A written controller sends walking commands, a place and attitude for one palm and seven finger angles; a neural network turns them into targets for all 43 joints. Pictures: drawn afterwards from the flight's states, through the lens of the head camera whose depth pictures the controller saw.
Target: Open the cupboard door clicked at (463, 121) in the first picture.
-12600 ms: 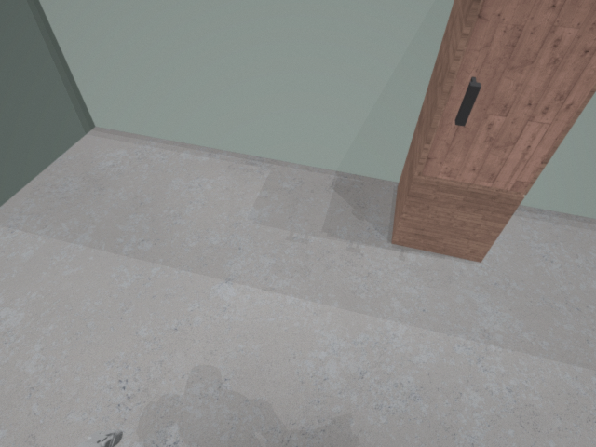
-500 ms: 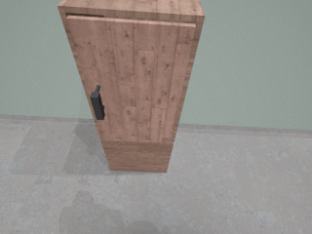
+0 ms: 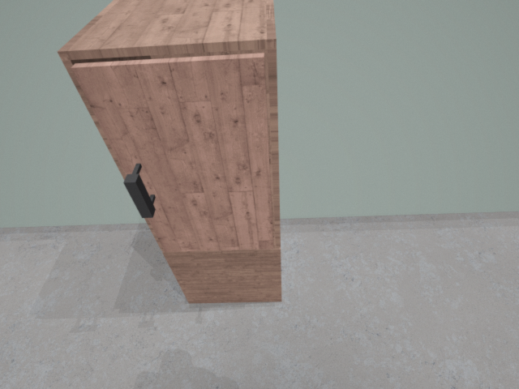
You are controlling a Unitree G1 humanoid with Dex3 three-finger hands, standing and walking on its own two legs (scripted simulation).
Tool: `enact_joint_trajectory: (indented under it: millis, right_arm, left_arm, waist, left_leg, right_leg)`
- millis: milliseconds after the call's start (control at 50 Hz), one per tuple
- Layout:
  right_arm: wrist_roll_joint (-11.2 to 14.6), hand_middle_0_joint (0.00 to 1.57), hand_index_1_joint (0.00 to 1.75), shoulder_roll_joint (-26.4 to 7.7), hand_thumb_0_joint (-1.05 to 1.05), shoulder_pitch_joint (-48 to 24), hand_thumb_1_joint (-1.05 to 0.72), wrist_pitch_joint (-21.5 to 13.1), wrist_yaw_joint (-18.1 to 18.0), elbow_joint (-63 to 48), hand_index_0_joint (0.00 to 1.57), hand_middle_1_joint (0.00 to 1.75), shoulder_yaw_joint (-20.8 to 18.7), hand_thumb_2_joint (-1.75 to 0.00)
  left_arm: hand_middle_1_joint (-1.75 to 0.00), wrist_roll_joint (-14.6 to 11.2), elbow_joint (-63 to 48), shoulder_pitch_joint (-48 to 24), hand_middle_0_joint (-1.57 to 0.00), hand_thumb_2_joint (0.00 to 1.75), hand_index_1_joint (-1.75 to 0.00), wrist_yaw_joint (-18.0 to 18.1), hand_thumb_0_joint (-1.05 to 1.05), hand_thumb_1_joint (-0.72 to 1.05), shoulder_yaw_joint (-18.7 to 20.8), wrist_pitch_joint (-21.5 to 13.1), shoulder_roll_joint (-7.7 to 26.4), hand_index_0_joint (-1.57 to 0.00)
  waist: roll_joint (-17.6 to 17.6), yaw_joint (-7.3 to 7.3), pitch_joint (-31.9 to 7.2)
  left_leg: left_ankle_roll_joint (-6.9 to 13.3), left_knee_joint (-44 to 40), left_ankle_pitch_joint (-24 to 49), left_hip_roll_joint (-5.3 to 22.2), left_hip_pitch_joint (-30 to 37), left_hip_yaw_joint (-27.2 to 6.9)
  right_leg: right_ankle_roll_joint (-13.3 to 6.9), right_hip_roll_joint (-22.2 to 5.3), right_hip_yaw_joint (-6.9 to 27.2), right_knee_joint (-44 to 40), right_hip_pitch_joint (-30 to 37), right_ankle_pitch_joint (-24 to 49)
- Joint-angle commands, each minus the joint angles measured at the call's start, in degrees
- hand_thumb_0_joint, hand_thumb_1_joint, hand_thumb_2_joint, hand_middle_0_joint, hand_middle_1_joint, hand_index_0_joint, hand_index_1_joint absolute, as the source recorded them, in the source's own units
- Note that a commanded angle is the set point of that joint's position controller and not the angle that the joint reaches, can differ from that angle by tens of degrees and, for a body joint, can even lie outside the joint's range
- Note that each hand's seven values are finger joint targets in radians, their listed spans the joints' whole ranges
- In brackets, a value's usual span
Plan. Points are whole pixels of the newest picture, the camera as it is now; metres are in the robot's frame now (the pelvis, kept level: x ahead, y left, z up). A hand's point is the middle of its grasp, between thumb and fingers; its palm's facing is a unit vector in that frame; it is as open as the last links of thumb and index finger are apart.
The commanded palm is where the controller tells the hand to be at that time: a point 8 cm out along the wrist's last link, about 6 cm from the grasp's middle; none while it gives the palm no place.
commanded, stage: come to a stop and stand still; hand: left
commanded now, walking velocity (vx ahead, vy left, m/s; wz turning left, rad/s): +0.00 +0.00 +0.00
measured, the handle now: (143, 190) +0.55 +0.31 -0.04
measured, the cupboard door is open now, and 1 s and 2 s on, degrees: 0 0 0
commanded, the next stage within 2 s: look again from close up in 0.94 s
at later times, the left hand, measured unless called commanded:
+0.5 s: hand out of the picture +0.01 +0.16 -0.17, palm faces +0.04 -0.98 -0.20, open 7.3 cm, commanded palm none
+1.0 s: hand out of the picture +0.01 +0.18 -0.17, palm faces +0.02 -0.98 -0.18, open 7.3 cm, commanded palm none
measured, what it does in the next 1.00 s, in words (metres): stands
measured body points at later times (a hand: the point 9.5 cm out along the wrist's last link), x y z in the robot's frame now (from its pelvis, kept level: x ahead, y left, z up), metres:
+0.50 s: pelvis +0.01 -0.01 +0.00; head +0.02 -0.02 +0.45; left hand +0.01 +0.21 -0.15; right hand -0.02 -0.22 -0.16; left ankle -0.03 +0.14 -0.74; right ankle +0.01 -0.07 -0.74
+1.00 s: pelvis +0.02 +0.02 +0.00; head +0.04 +0.01 +0.45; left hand +0.01 +0.23 -0.16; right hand +0.00 -0.19 -0.16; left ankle -0.03 +0.14 -0.74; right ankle +0.01 -0.07 -0.74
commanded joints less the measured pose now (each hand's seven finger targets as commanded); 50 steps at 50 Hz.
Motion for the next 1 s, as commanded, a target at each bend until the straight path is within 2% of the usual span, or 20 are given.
enact_joint_trajectory:
  millis: [0, 180, 200, 260, 320, 400, 500, 540, 600, 660, 720, 800, 900, 980]
  right_arm:
    - [0.1, 0.20, 0.30, -2.9, 0.00, 5.2, -0.90, -0.4, 0.2, -0.1, 0.20, 0.30, -0.5, -0.90]
    - [0.3, 0.20, 0.30, -2.0, 0.00, 6.5, -0.90, -0.5, -0.1, 2.2, 0.20, 0.30, -0.2, -0.90]
    - [0.3, 0.20, 0.30, -2.2, 0.00, 6.8, -0.90, -0.6, -0.1, 2.5, 0.20, 0.30, -0.2, -0.90]
    - [0.3, 0.20, 0.30, -1.8, 0.00, 7.1, -0.90, -0.8, -0.3, 3.0, 0.20, 0.30, -0.1, -0.90]
    - [0.4, 0.20, 0.30, -1.6, 0.00, 7.7, -0.90, -0.9, -0.5, 3.5, 0.20, 0.30, 0.0, -0.90]
    - [0.4, 0.20, 0.30, -1.2, 0.00, 8.0, -0.90, -1.2, -0.7, 4.0, 0.20, 0.30, 0.0, -0.90]
    - [0.3, 0.20, 0.30, -1.0, 0.00, 8.2, -0.90, -1.1, -0.8, 4.3, 0.20, 0.30, 0.0, -0.90]
    - [0.3, 0.20, 0.30, -1.1, 0.00, 8.2, -0.90, -1.3, -0.9, 4.3, 0.20, 0.30, 0.0, -0.90]
    - [0.3, 0.20, 0.30, -1.1, 0.00, 8.1, -0.90, -1.3, -1.0, 4.4, 0.20, 0.30, 0.1, -0.90]
    - [0.3, 0.20, 0.30, -1.1, 0.00, 7.9, -0.90, -1.4, -1.0, 4.3, 0.20, 0.30, 0.0, -0.90]
    - [0.3, 0.20, 0.30, -1.1, 0.00, 7.5, -0.90, -1.3, -1.0, 4.3, 0.20, 0.30, 0.0, -0.90]
    - [0.3, 0.20, 0.30, -1.0, 0.00, 7.5, -0.90, -1.4, -1.0, 4.3, 0.20, 0.30, -0.2, -0.90]
    - [0.3, 0.20, 0.30, -1.2, 0.00, 7.4, -0.90, -1.7, -1.1, 4.5, 0.20, 0.30, -0.2, -0.90]
    - [0.4, 0.20, 0.30, -0.9, 0.00, 6.9, -0.90, -1.6, -1.2, 4.6, 0.20, 0.30, -0.3, -0.90]
  left_arm:
    - [-0.30, 0.2, -2.2, 1.7, -0.20, 0.90, -0.30, 0.2, 0.00, 0.90, 1.3, -1.2, 7.6, -0.20]
    - [-0.30, 0.1, -0.4, 3.1, -0.20, 0.90, -0.30, 0.2, 0.00, 0.90, 1.6, -1.4, 7.4, -0.20]
    - [-0.30, 0.1, -0.4, 3.3, -0.20, 0.90, -0.30, 0.2, 0.00, 0.90, 1.6, -1.4, 7.2, -0.20]
    - [-0.30, 0.0, 0.2, 4.1, -0.20, 0.90, -0.30, 0.2, 0.00, 0.90, 1.7, -1.6, 7.1, -0.20]
    - [-0.30, 0.0, 0.7, 4.3, -0.20, 0.90, -0.30, 0.3, 0.00, 0.90, 1.6, -1.5, 6.8, -0.20]
    - [-0.30, 0.1, 1.3, 4.7, -0.20, 0.90, -0.30, 0.3, 0.00, 0.90, 1.4, -1.4, 6.1, -0.20]
    - [-0.30, 0.1, 1.7, 4.9, -0.20, 0.90, -0.30, 0.2, 0.00, 0.90, 1.3, -1.1, 5.3, -0.20]
    - [-0.30, 0.1, 1.7, 5.1, -0.20, 0.90, -0.30, 0.2, 0.00, 0.90, 1.3, -1.1, 5.2, -0.20]
    - [-0.30, 0.2, 1.5, 4.9, -0.20, 0.90, -0.30, 0.2, 0.00, 0.90, 1.2, -0.9, 5.0, -0.20]
    - [-0.30, 0.2, 1.6, 5.1, -0.20, 0.90, -0.30, 0.2, 0.00, 0.90, 1.2, -0.9, 5.0, -0.20]
    - [-0.30, 0.3, 1.5, 5.0, -0.20, 0.90, -0.30, 0.2, 0.00, 0.90, 1.1, -0.7, 4.7, -0.20]
    - [-0.30, 0.3, 1.3, 5.3, -0.20, 0.90, -0.30, 0.2, 0.00, 0.90, 1.2, -0.6, 4.3, -0.20]
    - [-0.30, 0.3, 1.2, 5.3, -0.20, 0.90, -0.30, 0.2, 0.00, 0.90, 1.2, -0.6, 4.4, -0.20]
    - [-0.30, 0.3, 1.5, 5.4, -0.20, 0.90, -0.30, 0.2, 0.00, 0.90, 1.2, -0.5, 4.3, -0.20]
  waist:
    - [-5.4, -0.24, 4.7]
    - [-6.2, 0.09, 3.1]
    - [-4.6, 0.18, 2.6]
    - [-4.3, 0.45, 1.6]
    - [-4.1, 0.43, 2.0]
    - [-2.1, 0.79, 2.1]
    - [-3.2, 0.93, 3.9]
    - [-3.0, 0.88, 3.0]
    - [-1.9, 1.05, 3.9]
    - [-3.3, 1.08, 3.3]
    - [-2.7, 1.14, 5.1]
    - [-3.3, 1.14, 4.4]
    - [-2.2, 1.09, 2.7]
    - [-2.6, 1.16, 3.3]
  left_leg:
    - [2.6, -3.1, 1.9, 1.7, -2.2, -2.6]
    - [2.1, -3.4, 2.7, 2.1, -2.4, -2.0]
    - [2.1, -3.4, 3.3, 2.1, -2.6, -2.2]
    - [1.9, -3.7, 4.5, 2.3, -3.1, -2.0]
    - [1.8, -4.2, 4.9, 2.8, -3.2, -2.1]
    - [1.8, -5.1, 6.9, 3.3, -2.9, -2.3]
    - [1.9, -5.6, 6.6, 3.6, -3.3, -2.5]
    - [2.1, -5.8, 7.4, 3.9, -2.7, -2.6]
    - [2.2, -6.2, 7.7, 4.2, -3.3, -2.9]
    - [2.4, -6.0, 8.0, 4.1, -2.9, -2.9]
    - [2.6, -6.4, 7.5, 4.2, -3.3, -3.1]
    - [2.9, -6.3, 8.7, 4.3, -2.6, -3.3]
    - [3.1, -6.0, 11.3, 4.6, -1.5, -3.3]
    - [3.2, -6.0, 11.4, 4.5, -1.2, -3.3]
  right_leg:
    - [-0.2, -8.5, 12.3, -12.2, -2.2, 0.5]
    - [0.6, -8.7, 11.8, -13.5, 1.4, 5.3]
    - [0.7, -8.6, 11.8, -13.2, 2.0, 5.7]
    - [1.1, -8.6, 11.2, -12.2, 4.3, 10.9]
    - [0.9, -8.4, 10.3, -11.6, 4.5, 12.8]
    - [0.6, -7.8, 9.1, -9.9, 5.1, 15.8]
    - [0.4, -7.3, 8.7, -9.5, 3.7, 13.8]
    - [0.3, -7.2, 8.5, -8.8, 4.0, 14.4]
    - [0.3, -6.9, 7.9, -7.9, 3.6, 13.8]
    - [0.3, -7.0, 8.0, -7.4, 3.9, 14.8]
    - [0.4, -6.7, 7.8, -7.2, 2.3, 12.8]
    - [0.5, -6.6, 7.7, -6.6, 2.3, 13.4]
    - [0.4, -6.6, 7.3, -5.3, 3.2, 15.6]
    - [0.4, -6.7, 7.3, -5.1, 2.8, 16.0]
